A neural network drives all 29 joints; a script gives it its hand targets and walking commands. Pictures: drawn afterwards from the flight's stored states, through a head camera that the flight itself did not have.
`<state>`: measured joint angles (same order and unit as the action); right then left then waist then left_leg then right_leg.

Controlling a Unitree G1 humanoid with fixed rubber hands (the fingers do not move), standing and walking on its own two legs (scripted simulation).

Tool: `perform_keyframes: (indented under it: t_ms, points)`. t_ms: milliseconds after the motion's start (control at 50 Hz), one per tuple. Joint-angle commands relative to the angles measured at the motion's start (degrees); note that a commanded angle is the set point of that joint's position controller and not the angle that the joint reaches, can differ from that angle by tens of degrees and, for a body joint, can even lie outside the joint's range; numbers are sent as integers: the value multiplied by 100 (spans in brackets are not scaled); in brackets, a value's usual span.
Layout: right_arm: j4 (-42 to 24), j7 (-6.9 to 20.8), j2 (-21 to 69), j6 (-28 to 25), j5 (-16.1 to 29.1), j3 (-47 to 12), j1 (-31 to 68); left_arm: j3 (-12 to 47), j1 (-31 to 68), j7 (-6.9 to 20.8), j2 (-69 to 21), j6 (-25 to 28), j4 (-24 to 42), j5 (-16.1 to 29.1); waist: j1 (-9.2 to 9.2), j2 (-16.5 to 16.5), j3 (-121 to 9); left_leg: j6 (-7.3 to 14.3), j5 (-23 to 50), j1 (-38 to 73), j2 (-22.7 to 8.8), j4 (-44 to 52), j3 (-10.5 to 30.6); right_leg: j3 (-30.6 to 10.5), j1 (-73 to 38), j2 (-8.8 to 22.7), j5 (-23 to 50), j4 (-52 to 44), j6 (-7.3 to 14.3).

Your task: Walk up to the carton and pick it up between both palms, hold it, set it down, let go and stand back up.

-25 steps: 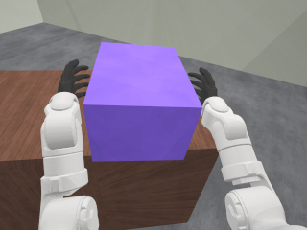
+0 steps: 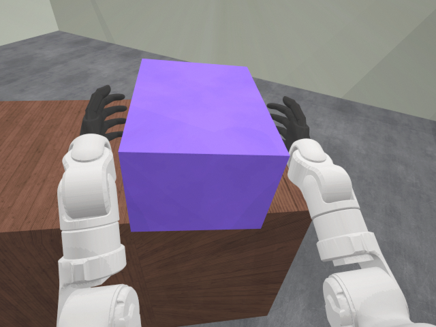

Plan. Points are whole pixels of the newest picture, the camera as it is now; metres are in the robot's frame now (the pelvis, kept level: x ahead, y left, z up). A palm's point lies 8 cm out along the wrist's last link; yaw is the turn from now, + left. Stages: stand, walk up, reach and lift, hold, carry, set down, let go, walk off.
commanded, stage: hold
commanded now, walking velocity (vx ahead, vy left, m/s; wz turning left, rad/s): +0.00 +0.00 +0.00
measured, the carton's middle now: (197, 137) +0.44 +0.01 +0.16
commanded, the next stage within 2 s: none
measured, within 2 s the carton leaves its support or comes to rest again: neither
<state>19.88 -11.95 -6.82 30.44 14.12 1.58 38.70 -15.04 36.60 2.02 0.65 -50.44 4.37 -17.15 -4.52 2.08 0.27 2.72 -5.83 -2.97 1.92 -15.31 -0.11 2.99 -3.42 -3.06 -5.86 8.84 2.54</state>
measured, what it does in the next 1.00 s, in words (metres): stands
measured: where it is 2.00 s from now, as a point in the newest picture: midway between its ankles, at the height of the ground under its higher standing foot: outside the picture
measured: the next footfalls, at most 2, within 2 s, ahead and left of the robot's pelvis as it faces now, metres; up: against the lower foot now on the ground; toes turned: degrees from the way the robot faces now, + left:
none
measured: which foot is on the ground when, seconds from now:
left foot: down 0.00-1.00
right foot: down 0.00-1.00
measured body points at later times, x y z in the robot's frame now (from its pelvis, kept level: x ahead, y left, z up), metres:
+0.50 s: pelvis -0.01 +0.00 +0.00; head -0.06 +0.02 +0.45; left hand +0.36 +0.17 +0.24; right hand +0.37 -0.16 +0.22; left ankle +0.04 +0.08 -0.75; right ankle +0.00 -0.09 -0.75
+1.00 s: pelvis +0.00 +0.00 +0.00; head -0.05 +0.03 +0.45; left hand +0.36 +0.18 +0.25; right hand +0.38 -0.15 +0.24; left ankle +0.04 +0.08 -0.75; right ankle +0.00 -0.09 -0.75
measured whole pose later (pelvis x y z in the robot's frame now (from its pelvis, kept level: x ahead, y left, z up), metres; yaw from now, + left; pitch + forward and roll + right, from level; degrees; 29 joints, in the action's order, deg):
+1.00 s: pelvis +0.00 +0.00 +0.00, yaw +0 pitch -6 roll -1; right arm 20.7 -12.5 -7.0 34.4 16.0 2.8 42.7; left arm -16.1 38.4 2.9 1.0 -53.3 4.6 -18.1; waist -4.5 2.8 -1.8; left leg 2.9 -5.9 -3.1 2.1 -15.3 0.0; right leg 3.2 -3.4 -2.9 -5.9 8.6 2.4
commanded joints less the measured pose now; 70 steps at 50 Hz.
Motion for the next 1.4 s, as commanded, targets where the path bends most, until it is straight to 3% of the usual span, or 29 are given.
perform_keyframes:
  t_ms: [0,160,240,320,400,420,440,460,580,740,920,1340,1360,1380]
  points:
    - [-1509,413,1712,-299,397,-1305,3773,2195,2865,918,-2230,244,501,1083,-36,-364,-1924,-409,934,1041,-285,15,216,-45,127,268,829,-70,-204]
    - [-1430,381,1772,-281,462,-1366,3742,2140,2892,935,-2212,281,463,1090,-47,-314,-2028,-361,1168,1095,-254,-50,223,-103,43,300,1201,-27,-234]
    - [-1200,397,1764,-243,449,-1260,3804,2046,3009,935,-2143,274,315,1050,5,-335,-1818,-355,711,871,-262,88,184,-72,149,296,732,-47,-234]
    - [-1459,390,1865,-307,444,-1362,4003,2026,3013,949,-2197,342,249,1079,36,-209,-2038,-273,800,859,-244,25,172,-104,43,314,980,24,-276]
    - [-1073,423,1748,-282,359,-1150,3985,2009,3139,928,-2134,314,183,1018,-23,-438,-1787,-365,397,884,-265,93,152,-33,323,289,371,-65,-202]
    - [-1772,374,1925,-347,383,-1329,4506,2179,3276,854,-2242,273,544,1152,96,-36,-2428,-177,595,891,-242,24,139,-68,14,231,647,-54,-204]
    - [-1661,349,1925,-291,391,-1376,4382,2221,3336,821,-2192,241,498,1162,13,-111,-2343,-152,769,908,-260,20,149,-108,54,237,899,-9,-226]
    - [-1608,327,1908,-247,437,-1373,4363,2172,3290,826,-2203,211,465,1158,53,-159,-2355,-167,789,868,-237,-7,158,-107,3,279,951,1,-240]
    - [-943,356,1740,-60,465,-1025,4240,1940,3394,880,-2128,74,49,1038,14,-367,-1784,-241,53,446,-273,184,131,-115,117,323,282,-50,-209]
    - [-994,286,1662,76,597,-1004,4179,1894,3370,1026,-2115,69,270,983,-54,-450,-2012,-296,608,605,-260,96,236,-153,-53,332,900,10,-179]
    - [-1329,305,1582,94,637,-1097,4074,2069,3200,1030,-2151,-1,681,1020,-68,-452,-2029,-400,956,824,-328,64,303,-147,-54,282,947,-42,-104]
    - [-1397,316,1612,70,663,-1176,4063,2027,3130,990,-2136,-73,652,1012,-21,-335,-1979,-321,813,789,-275,90,233,-154,-120,315,1027,-52,-165]
    - [-305,365,1540,125,450,-1079,3574,1895,2968,1084,-2055,-46,-293,896,-169,-617,-992,-442,214,572,-338,116,190,-62,388,403,288,-16,-173]
    - [-297,424,1507,78,405,-939,3759,1911,3186,1112,-2097,40,-191,947,-141,-611,-1111,-455,-156,461,-352,236,194,-18,414,312,-138,-72,-140]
